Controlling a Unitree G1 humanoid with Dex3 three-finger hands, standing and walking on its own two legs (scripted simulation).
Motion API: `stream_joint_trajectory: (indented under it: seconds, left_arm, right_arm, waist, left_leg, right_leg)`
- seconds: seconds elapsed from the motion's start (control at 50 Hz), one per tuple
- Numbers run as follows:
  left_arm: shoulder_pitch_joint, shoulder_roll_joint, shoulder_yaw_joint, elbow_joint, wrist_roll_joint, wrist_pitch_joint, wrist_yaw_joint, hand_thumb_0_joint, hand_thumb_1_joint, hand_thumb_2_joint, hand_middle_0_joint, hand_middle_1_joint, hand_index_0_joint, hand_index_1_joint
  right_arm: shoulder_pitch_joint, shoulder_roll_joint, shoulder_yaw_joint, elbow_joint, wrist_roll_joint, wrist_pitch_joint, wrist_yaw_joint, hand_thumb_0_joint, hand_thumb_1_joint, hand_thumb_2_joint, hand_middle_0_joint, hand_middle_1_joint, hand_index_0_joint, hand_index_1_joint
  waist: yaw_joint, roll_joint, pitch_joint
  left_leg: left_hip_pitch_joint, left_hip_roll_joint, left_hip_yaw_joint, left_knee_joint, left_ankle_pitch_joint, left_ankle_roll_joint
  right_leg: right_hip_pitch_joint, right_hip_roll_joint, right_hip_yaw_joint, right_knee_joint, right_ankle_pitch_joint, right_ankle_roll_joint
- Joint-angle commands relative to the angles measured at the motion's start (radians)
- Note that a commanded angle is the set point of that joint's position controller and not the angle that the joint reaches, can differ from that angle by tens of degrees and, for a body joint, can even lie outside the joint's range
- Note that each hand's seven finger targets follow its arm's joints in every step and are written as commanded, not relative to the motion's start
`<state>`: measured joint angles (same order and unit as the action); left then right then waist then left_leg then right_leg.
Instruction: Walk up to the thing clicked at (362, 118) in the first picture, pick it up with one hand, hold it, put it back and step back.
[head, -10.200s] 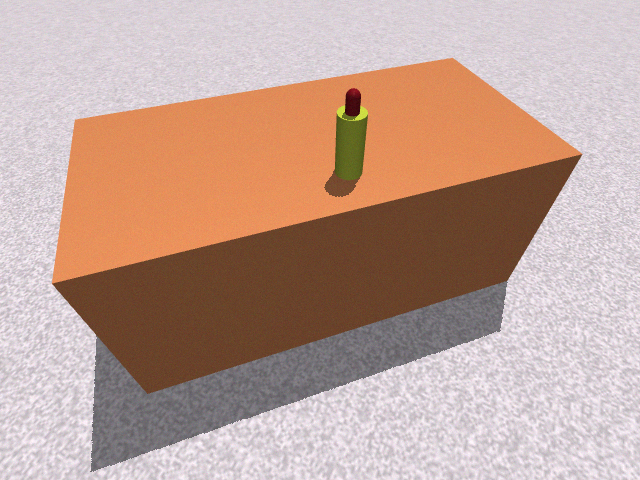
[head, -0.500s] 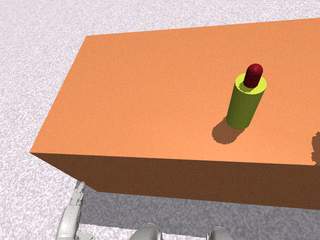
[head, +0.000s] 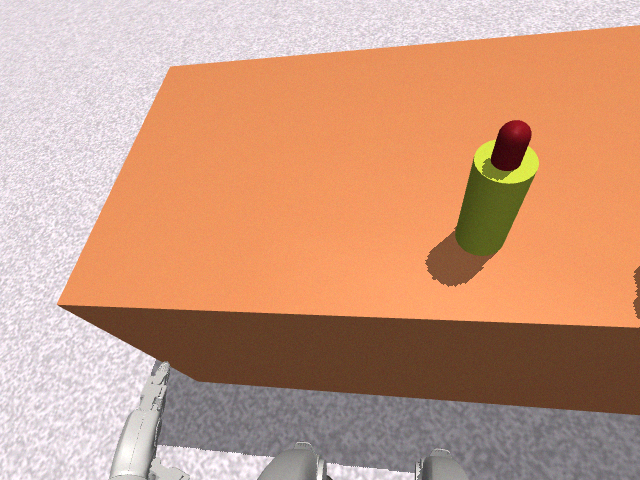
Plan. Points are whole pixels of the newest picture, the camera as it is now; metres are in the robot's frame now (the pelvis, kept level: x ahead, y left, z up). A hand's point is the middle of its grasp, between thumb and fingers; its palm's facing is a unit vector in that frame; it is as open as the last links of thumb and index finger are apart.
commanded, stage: go down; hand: right
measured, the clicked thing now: (495, 190) +0.50 -0.17 +0.01
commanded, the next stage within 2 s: approach in 0.26 s
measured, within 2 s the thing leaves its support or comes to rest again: neither
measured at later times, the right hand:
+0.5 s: hand out of the picture +0.40 -0.37 +0.08, palm faces +0.19 +0.98 +0.02, open 17.7 cm
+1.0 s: hand (531, 224) +0.48 -0.23 -0.03, palm faces +0.09 +0.99 +0.06, open 17.8 cm
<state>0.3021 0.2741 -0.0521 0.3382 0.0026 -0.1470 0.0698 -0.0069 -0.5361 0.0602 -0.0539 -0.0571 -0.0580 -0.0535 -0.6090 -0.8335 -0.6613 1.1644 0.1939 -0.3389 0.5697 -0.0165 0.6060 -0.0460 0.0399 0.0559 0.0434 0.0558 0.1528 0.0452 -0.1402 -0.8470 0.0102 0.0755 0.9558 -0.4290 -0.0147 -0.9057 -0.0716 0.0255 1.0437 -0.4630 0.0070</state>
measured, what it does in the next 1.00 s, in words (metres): stands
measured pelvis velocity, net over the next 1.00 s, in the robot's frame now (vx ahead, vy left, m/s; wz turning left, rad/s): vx -0.02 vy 0.00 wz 0.04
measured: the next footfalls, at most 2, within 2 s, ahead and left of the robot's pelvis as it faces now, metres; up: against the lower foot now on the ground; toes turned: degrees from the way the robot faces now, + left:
none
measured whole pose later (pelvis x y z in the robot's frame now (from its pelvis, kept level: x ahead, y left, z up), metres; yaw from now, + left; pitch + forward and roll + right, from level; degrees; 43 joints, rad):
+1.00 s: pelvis -0.02 +0.00 -0.04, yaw +3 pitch +24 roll +5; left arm 0.38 0.25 0.02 0.05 0.07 -0.12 0.01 -0.01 -0.53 0.04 -0.06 -0.06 -0.07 -0.05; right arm -0.70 -0.57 -0.56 1.13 0.08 -0.49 0.27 -0.02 0.60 -0.03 0.04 0.05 0.04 0.05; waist 0.27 0.05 -0.14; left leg -1.09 -0.01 0.06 1.14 -0.47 -0.01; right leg -1.15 -0.10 0.02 1.24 -0.52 0.01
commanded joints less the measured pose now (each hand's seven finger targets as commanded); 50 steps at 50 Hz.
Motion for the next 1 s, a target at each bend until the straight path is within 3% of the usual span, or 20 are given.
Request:
stream_joint_trajectory:
  seconds: [0.0, 0.04, 0.1, 0.18, 0.22, 0.24, 0.3, 0.34, 0.36, 0.44, 0.5, 0.56, 0.6, 0.68, 0.74, 0.84, 0.86, 0.92, 0.96, 0.98]
  left_arm:
    - [0.001, 0.203, 0.121, -0.158, -0.002, -0.046, 0.018, 0.0, -0.562, 0.067, -0.048, -0.049, -0.043, -0.054]
    - [0.006, 0.179, 0.108, -0.094, -0.003, -0.042, 0.013, 0.0, -0.553, 0.061, -0.049, -0.052, -0.047, -0.054]
    - [-0.041, 0.21, 0.111, -0.193, -0.004, -0.047, 0.023, 0.0, -0.559, 0.065, -0.049, -0.049, -0.044, -0.054]
    - [-0.002, 0.15, 0.066, -0.13, -0.006, -0.036, 0.01, 0.0, -0.551, 0.058, -0.049, -0.052, -0.048, -0.053]
    - [-0.009, 0.226, 0.135, -0.185, -0.002, -0.04, 0.019, 0.0, -0.549, 0.053, -0.05, -0.05, -0.05, -0.05]
    - [0.012, 0.205, 0.113, -0.18, -0.001, -0.038, 0.016, 0.0, -0.55, 0.054, -0.05, -0.05, -0.049, -0.051]
    - [0.028, 0.145, 0.084, -0.138, -0.005, -0.04, -0.001, 0.0, -0.542, 0.049, -0.05, -0.054, -0.052, -0.051]
    - [0.004, 0.229, 0.152, -0.213, 0.0, -0.05, 0.008, 0.0, -0.571, 0.059, -0.047, -0.033, -0.034, -0.046]
    - [0.014, 0.208, 0.125, -0.216, 0.001, -0.048, 0.007, 0.0, -0.553, 0.041, -0.054, -0.049, -0.051, -0.052]
    - [-0.006, 0.103, 0.044, -0.143, 0.001, -0.052, -0.009, 0.0, -0.557, 0.044, -0.054, -0.052, -0.05, -0.056]
    - [-0.023, 0.189, 0.118, -0.173, 0.018, -0.062, 0.005, 0.0, -0.561, 0.047, -0.054, -0.051, -0.049, -0.056]
    - [-0.014, 0.199, 0.149, -0.155, 0.017, -0.063, 0.002, 0.0, -0.547, 0.038, -0.057, -0.056, -0.057, -0.056]
    - [-0.034, 0.245, 0.186, -0.222, 0.024, -0.071, 0.006, 0.0, -0.541, 0.036, -0.057, -0.057, -0.058, -0.055]
    - [0.055, 0.131, 0.107, -0.235, 0.03, -0.06, -0.015, 0.0, -0.544, 0.04, -0.057, -0.056, -0.057, -0.055]
    - [0.06, 0.211, 0.192, -0.338, 0.043, -0.059, -0.016, 0.0, -0.538, 0.038, -0.055, -0.055, -0.057, -0.052]
    - [0.087, 0.159, 0.174, -0.467, 0.058, -0.045, -0.041, 0.0, -0.547, 0.041, -0.053, -0.056, -0.056, -0.053]
    - [0.099, 0.179, 0.205, -0.47, 0.062, -0.04, -0.041, 0.0, -0.544, 0.04, -0.053, -0.056, -0.057, -0.052]
    - [0.076, 0.108, 0.149, -0.422, 0.072, -0.023, -0.056, 0.0, -0.552, 0.049, -0.051, -0.052, -0.05, -0.053]
    - [0.043, 0.17, 0.2, -0.518, 0.07, -0.019, -0.052, 0.0, -0.551, 0.046, -0.05, -0.049, -0.049, -0.049]
    - [0.047, 0.168, 0.196, -0.53, 0.078, -0.011, -0.055, 0.0, -0.546, 0.045, -0.049, -0.05, -0.05, -0.048]
  right_arm:
    - [-0.319, -0.398, -0.054, -0.289, 0.033, -0.068, 0.0, 0.0, 0.611, -0.051, 0.043, 0.055, 0.05, 0.055]
    - [-0.282, -0.339, -0.033, -0.241, 0.044, -0.062, 0.005, 0.0, 0.611, -0.051, 0.041, 0.056, 0.049, 0.056]
    - [-0.333, -0.425, -0.073, -0.295, 0.036, -0.07, -0.002, 0.0, 0.611, -0.052, 0.045, 0.055, 0.052, 0.055]
    - [-0.214, -0.31, -0.029, -0.13, 0.04, -0.051, 0.009, 0.0, 0.605, -0.053, 0.047, 0.055, 0.052, 0.055]
    - [-0.328, -0.409, -0.061, -0.258, 0.024, -0.066, -0.005, 0.0, 0.608, -0.056, 0.045, 0.056, 0.053, 0.056]
    - [-0.312, -0.412, -0.063, -0.243, 0.022, -0.062, -0.004, 0.0, 0.611, -0.057, 0.043, 0.057, 0.051, 0.057]
    - [-0.211, -0.282, -0.014, -0.1, 0.033, -0.054, 0.006, 0.0, 0.611, -0.058, 0.037, 0.059, 0.047, 0.059]
    - [-0.309, -0.4, -0.065, -0.235, 0.026, -0.075, -0.007, 0.0, 0.611, -0.048, 0.018, 0.065, 0.042, 0.064]
    - [-0.331, -0.406, -0.064, -0.238, 0.025, -0.077, -0.006, 0.0, 0.611, -0.044, 0.035, 0.051, 0.046, 0.05]
    - [-0.248, -0.242, 0.011, -0.093, 0.033, -0.073, 0.009, 0.0, 0.611, -0.041, 0.038, 0.049, 0.047, 0.048]
    - [-0.398, -0.285, 0.029, -0.216, 0.014, -0.094, -0.002, 0.0, 0.611, -0.04, 0.042, 0.047, 0.05, 0.046]
    - [-0.388, -0.16, 0.096, -0.18, 0.023, -0.094, -0.017, 0.0, 0.611, -0.052, 0.037, 0.051, 0.047, 0.05]
    - [-0.392, -0.142, 0.1, -0.169, 0.014, -0.101, -0.042, 0.0, 0.611, -0.055, 0.034, 0.053, 0.046, 0.052]
    - [-0.421, -0.055, 0.131, -0.144, 0.001, -0.125, -0.1, 0.0, 0.607, -0.055, 0.035, 0.053, 0.046, 0.053]
    - [-0.427, -0.131, 0.071, -0.137, -0.032, -0.161, -0.169, 0.0, 0.611, -0.055, 0.033, 0.054, 0.043, 0.054]
    - [-0.5, -0.153, 0.04, -0.276, -0.079, -0.23, -0.261, 0.0, 0.611, -0.024, 0.047, 0.045, 0.049, 0.045]
    - [-0.541, -0.167, 0.032, -0.342, -0.081, -0.242, -0.281, 0.0, 0.611, -0.027, 0.041, 0.046, 0.044, 0.046]
    - [-0.419, 0.024, 0.105, -0.195, -0.092, -0.239, -0.312, 0.0, 0.611, -0.026, 0.043, 0.047, 0.044, 0.047]
    - [-0.474, -0.128, 0.036, -0.359, -0.118, -0.253, -0.345, 0.0, 0.611, -0.024, 0.045, 0.046, 0.045, 0.046]
    - [-0.512, -0.116, 0.051, -0.399, -0.132, -0.254, -0.351, 0.0, 0.611, -0.028, 0.039, 0.049, 0.041, 0.049]
  waist:
    - [-0.043, -0.327, -0.441]
    - [-0.04, -0.309, -0.381]
    - [-0.034, -0.292, -0.477]
    - [-0.025, -0.222, -0.327]
    - [-0.027, -0.264, -0.416]
    - [-0.035, -0.279, -0.391]
    - [-0.011, -0.194, -0.274]
    - [-0.017, -0.239, -0.371]
    - [-0.022, -0.254, -0.386]
    - [-0.014, -0.216, -0.289]
    - [0.009, -0.293, -0.381]
    - [0.038, -0.253, -0.34]
    - [0.056, -0.231, -0.398]
    - [0.055, -0.207, -0.362]
    - [0.069, -0.218, -0.392]
    - [0.042, -0.338, -0.569]
    - [0.038, -0.376, -0.596]
    - [0.034, -0.339, -0.493]
    - [-0.004, -0.416, -0.656]
    - [0.007, -0.427, -0.693]
  left_leg:
    - [0.128, -0.03, -0.037, -0.096, 0.269, 0.041]
    - [0.102, -0.035, -0.029, -0.089, 0.259, 0.041]
    - [0.155, -0.034, -0.027, -0.093, 0.312, 0.038]
    - [0.147, -0.035, -0.025, -0.106, 0.304, 0.036]
    - [0.163, -0.031, -0.035, -0.105, 0.308, 0.04]
    - [0.165, -0.032, -0.032, -0.11, 0.295, 0.04]
    - [0.122, -0.034, -0.031, -0.11, 0.27, 0.035]
    - [0.128, -0.031, -0.034, -0.104, 0.25, 0.04]
    - [0.136, -0.031, -0.033, -0.109, 0.252, 0.039]
    - [0.08, -0.029, -0.036, -0.082, 0.244, 0.035]
    - [0.034, -0.032, -0.037, -0.069, 0.212, 0.041]
    - [0.001, -0.035, -0.034, -0.056, 0.171, 0.04]
    - [-0.013, -0.039, -0.025, -0.037, 0.175, 0.04]
    - [-0.034, -0.045, -0.026, -0.004, 0.2, 0.038]
    - [-0.054, -0.043, -0.029, 0.021, 0.172, 0.041]
    - [-0.043, -0.049, -0.023, 0.071, 0.223, 0.048]
    - [-0.03, -0.048, -0.029, 0.077, 0.232, 0.05]
    - [-0.068, -0.054, -0.021, 0.09, 0.231, 0.052]
    - [-0.016, -0.053, -0.029, 0.1, 0.263, 0.052]
    - [-0.007, -0.053, -0.031, 0.108, 0.291, 0.051]
  right_leg:
    - [0.423, 0.042, 0.025, -0.131, 0.402, -0.013]
    - [0.392, 0.041, 0.033, -0.128, 0.426, -0.012]
    - [0.436, 0.037, 0.037, -0.122, 0.489, -0.009]
    - [0.339, 0.045, 0.031, -0.136, 0.443, -0.017]
    - [0.39, 0.042, 0.027, -0.136, 0.431, -0.016]
    - [0.396, 0.042, 0.025, -0.143, 0.422, -0.013]
    - [0.304, 0.046, 0.025, -0.136, 0.352, -0.023]
    - [0.357, 0.039, 0.03, -0.144, 0.333, -0.019]
    - [0.381, 0.04, 0.026, -0.144, 0.337, -0.017]
    - [0.283, 0.046, 0.026, -0.116, 0.325, -0.023]
    - [0.35, 0.032, 0.031, -0.113, 0.311, -0.012]
    - [0.297, 0.036, 0.034, -0.103, 0.23, -0.015]
    - [0.309, 0.029, 0.048, -0.089, 0.254, -0.011]
    - [0.23, 0.034, 0.041, -0.042, 0.275, -0.015]
    - [0.207, 0.033, 0.04, -0.027, 0.218, -0.011]
    - [0.301, 0.032, 0.034, 0.028, 0.345, 0.003]
    - [0.302, 0.033, 0.029, 0.039, 0.357, 0.003]
    - [0.205, 0.037, 0.029, 0.051, 0.354, 0.007]
    - [0.299, 0.028, 0.026, 0.062, 0.413, 0.011]
    - [0.332, 0.025, 0.022, 0.075, 0.449, 0.013]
